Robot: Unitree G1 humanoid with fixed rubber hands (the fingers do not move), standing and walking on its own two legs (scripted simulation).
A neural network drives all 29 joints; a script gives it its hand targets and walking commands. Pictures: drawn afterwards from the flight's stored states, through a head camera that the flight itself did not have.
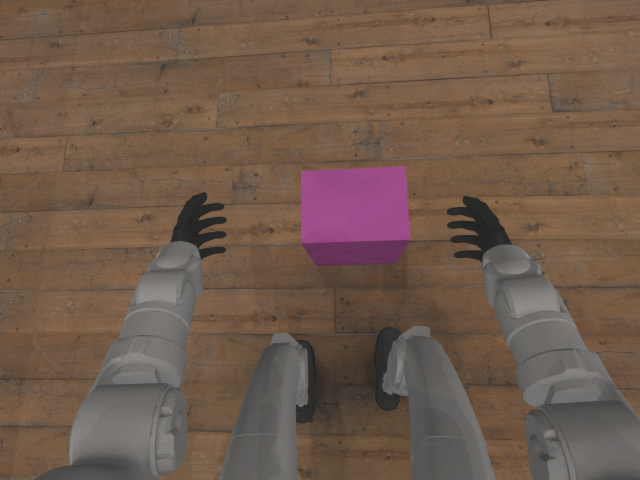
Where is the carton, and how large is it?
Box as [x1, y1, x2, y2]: [301, 166, 409, 265]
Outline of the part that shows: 405,166 301,171 301,243 316,265 394,263 409,240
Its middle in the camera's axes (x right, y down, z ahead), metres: +0.09 -0.05 +0.95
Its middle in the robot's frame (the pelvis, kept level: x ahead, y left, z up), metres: +0.52 -0.01 -0.54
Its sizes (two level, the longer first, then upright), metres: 0.221 0.158 0.300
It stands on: the floor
